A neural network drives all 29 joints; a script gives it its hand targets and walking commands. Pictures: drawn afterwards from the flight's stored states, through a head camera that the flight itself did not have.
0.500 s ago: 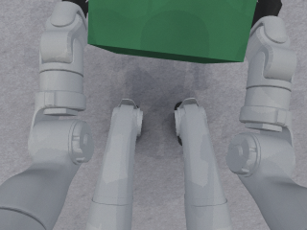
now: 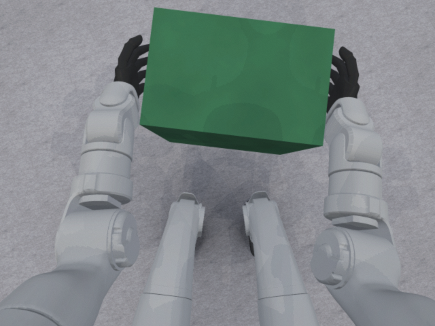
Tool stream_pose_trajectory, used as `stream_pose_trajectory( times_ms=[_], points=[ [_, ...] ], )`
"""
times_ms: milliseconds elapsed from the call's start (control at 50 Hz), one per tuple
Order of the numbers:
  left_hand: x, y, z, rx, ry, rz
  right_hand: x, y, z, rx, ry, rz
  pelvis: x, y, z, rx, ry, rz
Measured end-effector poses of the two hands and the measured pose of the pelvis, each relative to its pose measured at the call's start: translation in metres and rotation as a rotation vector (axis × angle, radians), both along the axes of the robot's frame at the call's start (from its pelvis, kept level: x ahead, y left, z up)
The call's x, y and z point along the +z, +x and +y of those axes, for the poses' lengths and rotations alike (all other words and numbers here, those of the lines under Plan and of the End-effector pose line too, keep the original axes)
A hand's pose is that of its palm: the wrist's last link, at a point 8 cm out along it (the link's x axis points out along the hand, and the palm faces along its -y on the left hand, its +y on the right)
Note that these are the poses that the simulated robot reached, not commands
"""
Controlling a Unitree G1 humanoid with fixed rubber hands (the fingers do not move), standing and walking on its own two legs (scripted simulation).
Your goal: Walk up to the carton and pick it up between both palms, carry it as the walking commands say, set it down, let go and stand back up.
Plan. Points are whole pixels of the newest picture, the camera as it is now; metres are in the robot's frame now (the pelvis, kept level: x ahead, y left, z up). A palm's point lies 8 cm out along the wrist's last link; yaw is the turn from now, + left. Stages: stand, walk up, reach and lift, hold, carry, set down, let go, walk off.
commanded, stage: reach and lift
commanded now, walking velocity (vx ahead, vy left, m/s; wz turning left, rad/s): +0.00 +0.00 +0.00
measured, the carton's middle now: (232, 99) +0.47 -0.02 -0.12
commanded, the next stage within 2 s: none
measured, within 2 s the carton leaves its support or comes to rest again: neither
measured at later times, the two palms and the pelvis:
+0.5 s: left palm (101, 69) +0.46 +0.17 +0.02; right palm (363, 77) +0.45 -0.18 +0.03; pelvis +0.10 +0.00 +0.09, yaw +0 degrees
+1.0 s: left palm (83, 74) +0.43 +0.16 +0.08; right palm (410, 75) +0.42 -0.19 +0.10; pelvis +0.12 -0.02 +0.14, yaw +1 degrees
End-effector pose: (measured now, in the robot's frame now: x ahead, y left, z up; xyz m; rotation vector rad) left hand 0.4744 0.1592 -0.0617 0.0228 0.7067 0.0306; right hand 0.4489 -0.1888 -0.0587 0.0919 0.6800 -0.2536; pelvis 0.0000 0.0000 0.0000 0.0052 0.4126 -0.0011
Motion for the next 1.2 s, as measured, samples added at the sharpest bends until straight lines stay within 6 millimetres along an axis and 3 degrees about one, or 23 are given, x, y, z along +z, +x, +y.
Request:
stream_pose_trajectory(
  times_ms=[180,460,540,680,780,860,980,1200],
  points=[
    [0.059,-0.005,-0.005,0.019,-0.024,0.036,0.067,0.0,-0.005,0.024,-0.003,0.032,0.033,0.042,-0.003,-0.006,0.004,0.082],
    [0.082,-0.008,0.01,0.015,-0.007,0.076,0.085,0.005,0.01,0.055,-0.002,0.074,0.087,0.092,-0.003,0.002,0.001,0.096],
    [0.085,-0.012,0.006,-0.007,-0.003,0.094,0.088,-0.005,0.006,0.038,-0.003,0.094,0.1,0.105,-0.003,0.005,-0.003,0.108],
    [0.101,-0.015,-0.011,-0.022,-0.037,0.084,0.115,-0.016,-0.01,-0.001,-0.017,0.08,0.117,0.124,-0.007,-0.008,0.007,0.101],
    [0.12,-0.014,-0.013,-0.001,-0.047,0.036,0.136,-0.008,-0.012,0.023,-0.033,0.034,0.125,0.128,-0.011,-0.009,0.007,0.076],
    [0.129,-0.021,-0.009,0.011,-0.033,0.055,0.143,-0.009,-0.009,0.045,-0.03,0.054,0.131,0.128,-0.014,-0.004,0.001,0.04],
    [0.14,-0.041,-0.001,0.03,-0.033,0.08,0.152,-0.025,-0.001,0.061,-0.031,0.08,0.141,0.125,-0.017,0.015,0.001,-0.016],
    [0.179,-0.066,-0.002,0.015,-0.042,0.024,0.193,-0.056,-0.002,0.049,-0.047,0.026,0.151,0.104,-0.012,0.028,-0.003,-0.167]
  ],
)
